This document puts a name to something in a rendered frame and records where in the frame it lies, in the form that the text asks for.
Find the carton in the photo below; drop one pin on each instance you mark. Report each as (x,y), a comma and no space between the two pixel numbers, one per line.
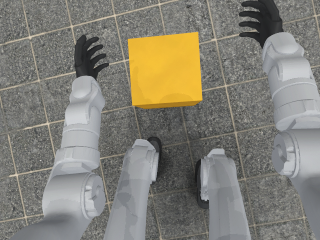
(165,71)

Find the left robot hand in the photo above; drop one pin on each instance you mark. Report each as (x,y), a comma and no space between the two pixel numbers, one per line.
(84,65)

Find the right robot hand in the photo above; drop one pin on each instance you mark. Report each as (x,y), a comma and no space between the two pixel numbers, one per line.
(268,16)

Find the left robot forearm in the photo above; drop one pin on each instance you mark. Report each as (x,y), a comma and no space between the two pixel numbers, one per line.
(81,130)

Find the right robot forearm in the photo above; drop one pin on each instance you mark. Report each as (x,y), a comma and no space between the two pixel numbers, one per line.
(292,85)

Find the robot shin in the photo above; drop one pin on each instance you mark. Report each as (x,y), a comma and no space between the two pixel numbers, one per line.
(215,151)
(138,142)

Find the robot left shin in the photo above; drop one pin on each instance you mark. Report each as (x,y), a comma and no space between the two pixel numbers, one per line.
(138,142)

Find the left robot upper arm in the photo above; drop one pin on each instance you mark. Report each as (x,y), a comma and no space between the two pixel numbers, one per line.
(70,203)

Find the right robot upper arm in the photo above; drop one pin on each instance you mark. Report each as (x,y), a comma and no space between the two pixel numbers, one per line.
(296,154)

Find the robot right shin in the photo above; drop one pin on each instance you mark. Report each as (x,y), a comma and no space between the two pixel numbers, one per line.
(215,151)

